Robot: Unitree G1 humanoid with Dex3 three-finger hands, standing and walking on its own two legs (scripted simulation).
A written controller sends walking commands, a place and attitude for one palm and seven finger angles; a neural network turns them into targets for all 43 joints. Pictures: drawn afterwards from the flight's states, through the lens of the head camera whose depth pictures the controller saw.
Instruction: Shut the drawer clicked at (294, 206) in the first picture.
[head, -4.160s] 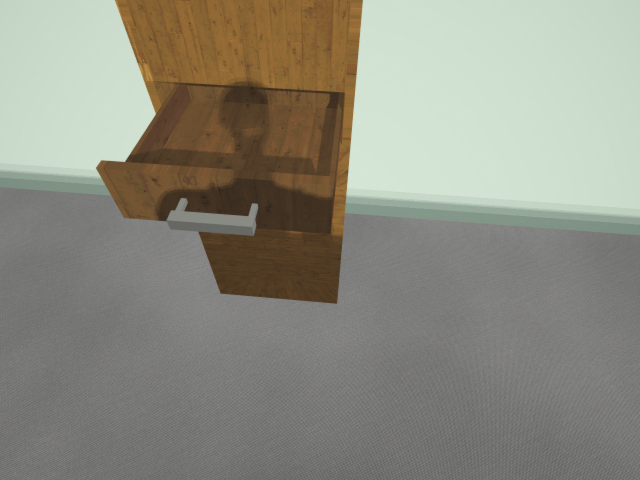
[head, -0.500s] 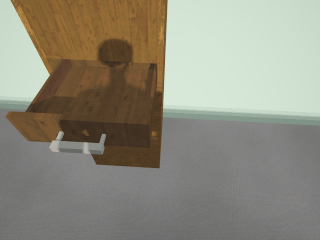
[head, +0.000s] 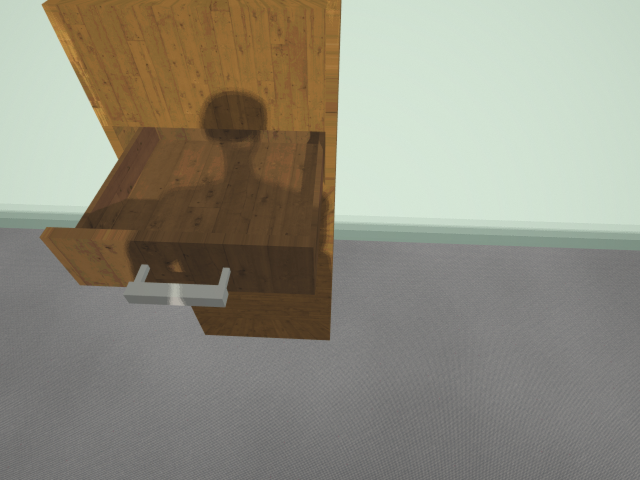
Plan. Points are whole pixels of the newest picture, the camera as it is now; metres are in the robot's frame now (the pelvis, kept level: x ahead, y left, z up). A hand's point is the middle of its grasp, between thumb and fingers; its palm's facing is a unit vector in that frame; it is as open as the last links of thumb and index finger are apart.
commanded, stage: look again from close up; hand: left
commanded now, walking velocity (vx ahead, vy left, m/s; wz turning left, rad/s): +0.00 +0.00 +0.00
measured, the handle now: (180, 283) +0.37 +0.23 +0.00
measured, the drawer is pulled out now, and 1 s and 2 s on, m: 0.27 0.27 0.27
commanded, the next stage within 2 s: raise the hand and make a fist in 0.58 s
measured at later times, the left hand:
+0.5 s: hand out of the picture +0.02 +0.15 -0.18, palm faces +0.01 -0.98 -0.19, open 7.3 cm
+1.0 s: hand (224, 412) +0.20 +0.13 +0.01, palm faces -0.01 -1.00 +0.01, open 6.5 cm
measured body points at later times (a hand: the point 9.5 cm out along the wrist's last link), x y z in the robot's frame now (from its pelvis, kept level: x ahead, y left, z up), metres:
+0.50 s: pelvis +0.02 -0.02 +0.00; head +0.03 -0.02 +0.45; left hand +0.02 +0.20 -0.16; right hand +0.04 -0.25 -0.16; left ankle +0.00 +0.09 -0.74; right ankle +0.01 -0.13 -0.74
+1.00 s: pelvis -0.01 -0.03 -0.04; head +0.00 -0.03 +0.41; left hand +0.19 +0.18 +0.01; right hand +0.19 -0.28 -0.09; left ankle +0.00 +0.09 -0.74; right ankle +0.01 -0.13 -0.74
